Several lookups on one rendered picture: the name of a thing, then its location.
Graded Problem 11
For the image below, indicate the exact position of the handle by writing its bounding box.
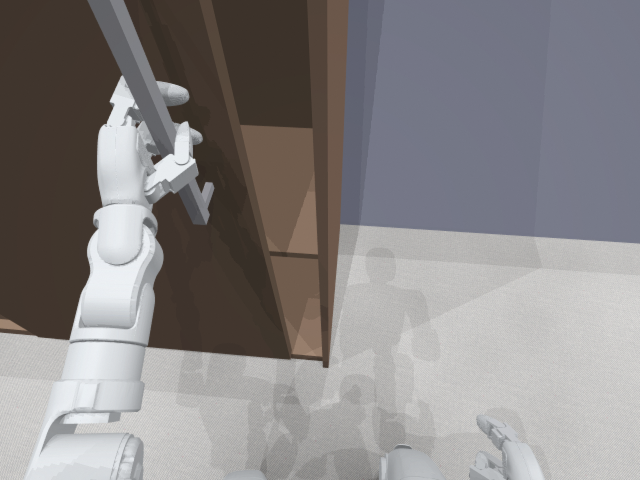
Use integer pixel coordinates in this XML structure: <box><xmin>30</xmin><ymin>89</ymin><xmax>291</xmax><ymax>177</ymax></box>
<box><xmin>87</xmin><ymin>0</ymin><xmax>214</xmax><ymax>225</ymax></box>

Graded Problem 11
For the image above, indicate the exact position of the left robot forearm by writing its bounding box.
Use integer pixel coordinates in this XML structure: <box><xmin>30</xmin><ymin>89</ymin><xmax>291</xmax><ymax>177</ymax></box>
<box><xmin>23</xmin><ymin>203</ymin><xmax>164</xmax><ymax>480</ymax></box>

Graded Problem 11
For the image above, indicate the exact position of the left robot upper arm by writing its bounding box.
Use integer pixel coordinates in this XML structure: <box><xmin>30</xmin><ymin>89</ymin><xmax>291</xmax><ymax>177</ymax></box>
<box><xmin>30</xmin><ymin>433</ymin><xmax>144</xmax><ymax>480</ymax></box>

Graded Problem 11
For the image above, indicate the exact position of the robot left hand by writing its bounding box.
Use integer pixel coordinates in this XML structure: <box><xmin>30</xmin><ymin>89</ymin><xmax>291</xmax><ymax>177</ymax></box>
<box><xmin>97</xmin><ymin>75</ymin><xmax>203</xmax><ymax>212</ymax></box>

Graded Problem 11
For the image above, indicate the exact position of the robot right hand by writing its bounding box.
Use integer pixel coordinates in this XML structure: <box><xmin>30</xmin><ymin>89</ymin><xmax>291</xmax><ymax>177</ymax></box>
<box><xmin>469</xmin><ymin>414</ymin><xmax>545</xmax><ymax>480</ymax></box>

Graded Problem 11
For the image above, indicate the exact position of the robot right thigh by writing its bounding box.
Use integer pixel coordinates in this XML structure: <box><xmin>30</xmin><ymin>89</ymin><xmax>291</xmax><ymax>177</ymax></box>
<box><xmin>379</xmin><ymin>448</ymin><xmax>446</xmax><ymax>480</ymax></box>

